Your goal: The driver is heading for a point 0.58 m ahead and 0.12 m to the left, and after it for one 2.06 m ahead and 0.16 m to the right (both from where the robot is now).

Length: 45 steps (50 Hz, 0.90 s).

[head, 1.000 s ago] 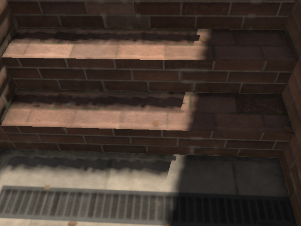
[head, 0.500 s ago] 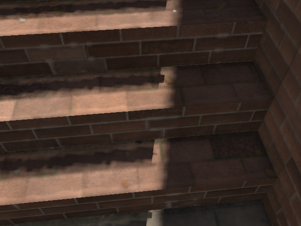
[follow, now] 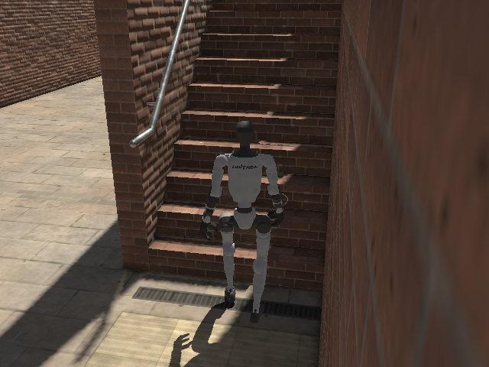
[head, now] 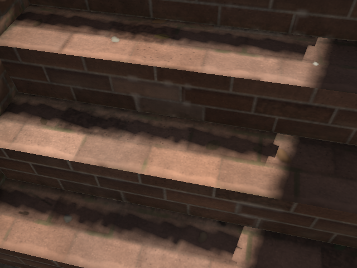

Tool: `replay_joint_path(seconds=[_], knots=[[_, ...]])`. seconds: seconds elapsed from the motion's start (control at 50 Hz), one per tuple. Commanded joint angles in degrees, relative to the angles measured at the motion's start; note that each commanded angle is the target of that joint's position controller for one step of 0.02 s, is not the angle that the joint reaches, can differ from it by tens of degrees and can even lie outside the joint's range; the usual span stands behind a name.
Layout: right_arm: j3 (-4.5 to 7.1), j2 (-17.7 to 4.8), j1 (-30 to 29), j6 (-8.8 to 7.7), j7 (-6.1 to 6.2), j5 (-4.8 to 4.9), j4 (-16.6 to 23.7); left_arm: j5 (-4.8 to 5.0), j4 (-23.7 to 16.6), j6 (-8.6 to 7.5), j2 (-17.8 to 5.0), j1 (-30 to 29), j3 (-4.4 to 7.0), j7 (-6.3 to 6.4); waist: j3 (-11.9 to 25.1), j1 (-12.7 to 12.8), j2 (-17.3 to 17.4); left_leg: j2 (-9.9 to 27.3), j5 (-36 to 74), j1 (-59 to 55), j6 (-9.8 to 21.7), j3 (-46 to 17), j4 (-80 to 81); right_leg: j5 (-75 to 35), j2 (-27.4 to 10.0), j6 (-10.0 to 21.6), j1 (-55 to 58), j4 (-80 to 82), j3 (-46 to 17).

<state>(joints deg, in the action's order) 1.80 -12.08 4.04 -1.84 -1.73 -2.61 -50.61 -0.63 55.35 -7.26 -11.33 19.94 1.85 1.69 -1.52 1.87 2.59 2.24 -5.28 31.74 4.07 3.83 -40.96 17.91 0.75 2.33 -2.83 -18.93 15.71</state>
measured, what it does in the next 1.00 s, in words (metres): climbs, turning left: left foot, then right foot 0.21 m higher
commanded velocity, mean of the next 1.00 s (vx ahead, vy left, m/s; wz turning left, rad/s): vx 0.50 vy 0.00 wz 0.38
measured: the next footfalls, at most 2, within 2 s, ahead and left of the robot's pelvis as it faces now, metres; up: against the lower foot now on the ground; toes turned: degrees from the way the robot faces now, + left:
left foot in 0.06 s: +0.13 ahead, +0.08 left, +0.00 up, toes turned +6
right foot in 0.64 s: +0.43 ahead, -0.07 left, +0.21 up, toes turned +19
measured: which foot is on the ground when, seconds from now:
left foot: up 0.00-0.04, down 0.06-0.66, up 0.68-1.00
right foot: down 0.00-0.08, up 0.10-0.62, down 0.64-1.00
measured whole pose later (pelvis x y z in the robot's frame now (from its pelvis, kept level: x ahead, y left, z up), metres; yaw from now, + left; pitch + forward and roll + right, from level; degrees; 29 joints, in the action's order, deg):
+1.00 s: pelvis +0.39 +0.03 +0.19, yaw +20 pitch +4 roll +0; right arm -1.7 -9.7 4.2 0.3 -3.2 -2.0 -41.1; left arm -3.4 57.7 -6.3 -9.3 25.5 0.9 -0.7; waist 3.7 3.1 2.6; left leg -1.8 0.9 67.9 6.5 -6.3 -97.4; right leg 22.0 0.6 2.9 -17.2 -34.9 0.9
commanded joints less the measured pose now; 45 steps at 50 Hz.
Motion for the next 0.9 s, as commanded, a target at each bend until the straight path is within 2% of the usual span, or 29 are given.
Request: replay_joint_path(seconds=[0.02, 0.06, 0.08, 0.1, 0.12, 0.16, 0.2, 0.26, 0.28, 0.32, 0.38, 0.42, 0.48, 0.5, 0.52, 0.54, 0.56, 0.58, 0.62, 0.64, 0.66, 0.68, 0.7, 0.72, 0.74, 0.78, 0.86, 0.88, 0.9], knots=[[0.73, -3.1, 5.6, -0.49, 0.90, -0.70, 2.3, -0.22, -2.7, -0.67, -9.7, -1.6, 2.11, 0.12, 5.0, -4.3, -8.2, -3.7, -7.3, -9.9, 3.1, 3.0, 0.8, -55.9, -16.4, 5.6, -0.8, -8.3, -3.5], [1.67, -3.9, 15.9, -1.57, 1.78, -0.84, -0.8, 0.85, -4.4, 0.49, -11.2, -4.5, 2.46, -0.40, 9.9, -10.2, -3.6, -7.5, -2.4, -23.4, 5.5, 3.6, 10.6, -53.7, -13.2, 3.7, -5.9, -31.3, -1.2], [3.45, -11.1, 17.3, -1.86, 2.27, -1.06, -0.9, 0.21, -7.0, 0.76, -8.6, -4.7, 1.72, -0.62, 10.2, -9.0, 5.5, 3.1, 12.1, -32.4, 8.2, -11.7, 14.3, -21.3, -8.6, 1.1, -20.4, -47.2, -2.3], [5.27, -18.2, 15.9, -1.20, 2.63, -0.48, 0.9, 0.91, -9.6, 0.71, -5.1, -1.5, 0.92, -1.24, 15.2, -5.0, 16.7, 16.3, 34.5, -43.4, 19.3, -35.3, 17.5, 11.0, 1.2, -1.8, -38.6, -67.7, -7.1], [5.43, -16.9, 18.3, -0.21, 2.88, 1.59, 0.1, -2.13, -8.5, 0.83, -5.8, -2.2, 0.54, -1.71, 17.0, -7.1, 3.1, 16.6, 21.8, -39.6, 20.9, -35.0, 21.1, 7.5, -1.9, -1.9, -40.5, -71.4, -17.1], [3.31, -9.9, 10.6, 0.40, 2.44, 2.17, -0.1, -2.46, -10.3, 1.09, -4.6, -7.0, 0.37, -1.73, 4.1, -2.3, -3.5, 11.6, 7.7, -25.3, 15.9, -26.3, 23.7, 1.9, -4.6, -2.7, -43.6, -70.3, -16.5], [1.90, -6.1, 7.9, -0.17, 2.25, 1.87, 1.0, -3.31, -10.8, 3.25, -4.4, -5.8, -0.13, -1.15, 2.3, 0.1, -2.8, 7.3, 17.4, -16.5, 13.2, -19.8, 23.6, -0.4, -5.0, -3.5, -37.9, -67.1, -15.8], [2.41, -9.2, 10.4, -1.39, 2.57, 1.01, 0.5, -2.61, -12.8, 5.41, -2.8, -6.8, -0.90, -0.82, 4.7, -0.1, -0.1, 4.7, 29.0, -17.0, 12.4, -17.0, 20.7, -0.1, -3.4, -3.8, -37.5, -66.2, -13.3], [2.60, -9.9, 12.5, -1.29, 2.68, 0.11, -0.3, -1.45, -12.7, 5.77, -1.1, -6.0, -1.28, -0.14, 6.3, -0.9, 4.6, 4.6, 28.7, -17.7, 13.6, -18.2, 19.1, 3.5, -1.2, -3.7, -40.0, -77.6, -11.1], [2.58, -9.6, 17.9, -1.12, 3.44, 0.44, -1.2, -1.90, -16.2, 5.91, -2.0, -11.7, -0.99, 0.62, 6.2, -4.0, 2.8, 5.7, 14.0, -24.1, 15.7, -24.3, 19.4, 7.5, -2.1, -3.3, -53.5, -88.9, -13.1], [2.12, -10.9, 25.4, -1.45, 5.31, 0.29, -3.8, -3.24, -23.5, 5.66, 0.1, -24.8, -2.46, 1.01, 1.4, -8.3, 0.7, 9.2, -3.9, -36.0, 15.8, -34.5, 22.0, 16.7, -4.0, -2.1, -77.6, -101.7, -17.2], [1.29, -9.2, 26.9, -1.47, 5.62, -0.18, -5.2, -2.83, -26.8, 5.11, 2.1, -28.8, -3.47, 0.39, -0.6, -9.3, 2.4, 9.0, -6.9, -36.6, 14.7, -35.5, 22.2, 23.1, -3.0, -0.5, -85.6, -108.2, -18.3], [0.95, -10.9, 25.2, -2.20, 5.58, 0.07, -6.0, -3.06, -30.4, 4.96, 1.0, -30.7, -3.85, 0.65, -3.0, -7.8, 0.0, 8.1, -12.8, -32.2, 12.5, -33.4, 25.9, 24.7, -4.2, 0.0, -86.9, -105.0, -18.4], [1.18, -11.0, 25.7, -2.02, 5.84, 0.68, -7.0, -4.19, -33.4, 5.20, 3.9, -34.5, -4.83, 0.84, -3.3, -8.0, 0.4, 8.5, -10.3, -29.0, 12.2, -34.6, 27.5, 27.5, -4.3, 0.8, -86.3, -108.0, -20.3], [1.40, -12.5, 25.3, -1.50, 5.72, 0.85, -7.5, -3.96, -34.6, 5.91, 5.0, -34.1, -5.87, 0.80, -2.9, -6.6, -1.2, 7.1, -9.8, -27.2, 11.4, -32.1, 29.8, 26.5, -5.1, 0.8, -83.4, -100.3, -18.5], [1.80, -12.8, 24.0, -1.29, 6.65, 1.62, -7.3, -4.45, -36.7, 6.46, 5.2, -34.6, -5.95, 1.02, -2.5, -5.5, -2.8, 9.1, 0.1, -23.4, 11.3, -33.3, 33.4, 26.4, -5.9, 1.2, -76.0, -95.7, -20.7], [2.52, -15.7, 21.1, -0.49, 6.27, 2.33, -5.1, -3.57, -36.1, 7.31, 4.0, -31.8, -6.22, 0.97, 0.8, -4.3, -6.3, 8.2, 11.3, -19.8, 10.1, -27.1, 37.8, 24.3, -5.0, 1.1, -61.7, -81.3, -14.3], [2.90, -14.7, 17.5, -0.23, 6.06, 3.02, -3.7, -2.92, -35.0, 7.51, 4.6, -28.2, -6.14, 1.13, 3.2, -2.3, -3.5, 7.4, 26.0, -12.5, 8.1, -21.3, 37.3, 26.3, -4.0, 2.6, -43.3, -73.2, -15.2], [3.46, -16.0, 14.0, 0.05, 4.77, 4.65, -1.5, -0.53, -25.6, 7.80, 0.9, -9.5, -3.64, 1.23, 19.5, 5.5, 0.3, 4.9, 84.9, -14.2, 7.0, -11.9, 21.2, 11.3, 3.9, 1.7, -12.9, -62.1, -8.5], [4.30, -16.4, 15.5, -0.85, 3.81, 4.43, -1.3, -0.57, -22.4, 7.18, -3.1, -1.2, -1.77, 0.83, 23.1, 8.4, 3.2, 3.4, 91.8, -20.9, 5.9, -12.3, 5.7, 10.3, 6.3, 2.0, -10.8, -46.6, -11.2], [4.18, -12.7, 10.6, -1.52, 2.40, 4.76, 1.7, -2.67, -18.4, 6.58, -10.8, 7.4, 0.52, 1.49, 24.2, 12.5, -13.4, -3.9, 59.4, -6.9, 3.0, -13.0, -16.8, 11.4, -4.0, 7.8, -2.6, -26.0, -40.1], [3.60, -7.6, 13.0, -1.11, 0.54, 0.99, 2.5, -2.91, -15.3, 7.45, -16.5, 7.0, 2.27, 2.75, 27.7, 7.6, -30.5, -15.6, -6.1, 0.5, 1.3, -19.9, -40.2, 12.2, -16.1, 12.7, -2.8, -3.4, -74.9], [3.08, -6.2, 15.8, 0.08, -0.11, -2.77, 1.7, -0.62, -14.8, 7.30, -12.5, -3.4, 2.41, 2.50, 22.6, 0.7, -20.8, -11.9, -5.5, 5.3, 2.3, -23.5, -54.0, 31.2, -16.6, 13.4, -10.5, -2.9, -79.1], [2.32, -5.0, 11.5, 1.07, -0.26, -3.20, 4.0, 0.33, -13.0, 7.00, -8.8, -10.5, 1.79, 1.85, 9.5, -2.1, -16.1, -8.8, -3.5, 10.0, 2.7, -16.8, -57.4, 46.3, -13.6, 11.9, -21.5, -4.4, -69.7], [1.48, -2.8, 10.7, 1.80, 0.28, -3.12, 5.1, 0.08, -10.3, 6.30, -5.1, -14.0, 1.31, 1.22, 1.1, -5.5, -10.0, -7.7, -2.9, 14.6, 2.6, -15.3, -58.2, 43.1, -12.6, 9.8, -28.8, -8.6, -59.4], [0.03, 0.9, 12.1, 2.77, 0.98, -2.20, 5.7, -0.68, -4.2, 4.64, 3.2, -9.5, -0.43, 0.54, -2.5, -7.6, -6.0, -8.7, -5.8, 18.8, 2.0, -14.7, -68.0, 29.3, -9.1, 7.5, -32.7, -9.8, -45.2], [-0.90, 2.8, 7.3, 1.94, 1.40, 0.74, 7.7, -1.17, 0.9, 1.76, 1.3, -2.4, -0.14, -0.80, -4.6, -6.7, -5.2, -9.9, -6.1, 31.2, 1.2, -14.5, -73.3, 11.8, -9.6, 6.9, -24.4, -7.0, -33.3], [-2.41, -3.1, 3.3, 0.17, -1.97, 4.43, 9.8, -6.15, -5.3, 1.08, -0.9, -11.4, -0.39, -3.92, -1.9, -2.9, -3.5, -9.4, 7.2, 40.1, 7.5, -22.0, -62.1, 12.5, -6.4, 10.6, -26.5, -7.6, -31.3], [-2.00, -4.0, 2.5, -0.12, -2.89, 2.94, 9.8, -7.04, -5.4, 0.42, -4.0, -11.0, 0.41, -4.68, 1.7, -3.3, -1.9, -7.7, 14.5, 39.5, 7.9, -19.7, -54.8, 10.0, -7.0, 10.7, -24.8, -5.9, -30.2]])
